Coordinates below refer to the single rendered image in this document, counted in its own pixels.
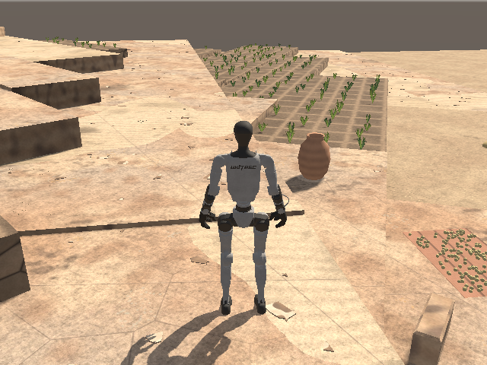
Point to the robot left forearm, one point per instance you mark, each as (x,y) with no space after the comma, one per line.
(208,202)

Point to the left robot hand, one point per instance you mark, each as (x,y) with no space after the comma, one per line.
(206,217)

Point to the left robot foot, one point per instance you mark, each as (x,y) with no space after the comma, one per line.
(226,308)

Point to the right robot hand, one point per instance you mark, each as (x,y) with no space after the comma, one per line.
(278,216)

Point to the left robot shin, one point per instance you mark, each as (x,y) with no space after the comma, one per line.
(225,279)

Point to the robot right upper arm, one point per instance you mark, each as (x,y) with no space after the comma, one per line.
(271,175)

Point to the robot right forearm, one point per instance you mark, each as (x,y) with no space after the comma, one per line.
(278,202)

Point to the robot left upper arm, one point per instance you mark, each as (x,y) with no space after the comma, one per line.
(215,175)

